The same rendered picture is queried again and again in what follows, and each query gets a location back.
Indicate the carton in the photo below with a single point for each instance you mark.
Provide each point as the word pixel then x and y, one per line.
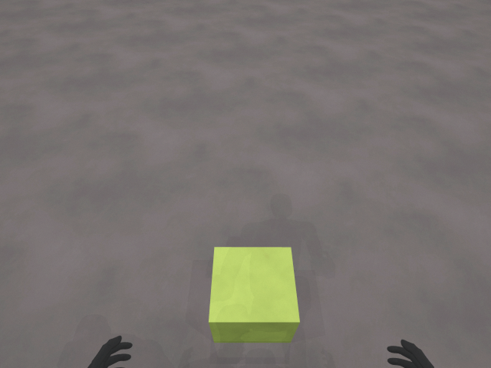
pixel 253 295

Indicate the robot right hand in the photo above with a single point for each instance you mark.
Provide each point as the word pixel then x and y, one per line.
pixel 410 351

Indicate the robot left hand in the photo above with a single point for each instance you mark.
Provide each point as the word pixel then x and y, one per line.
pixel 103 358

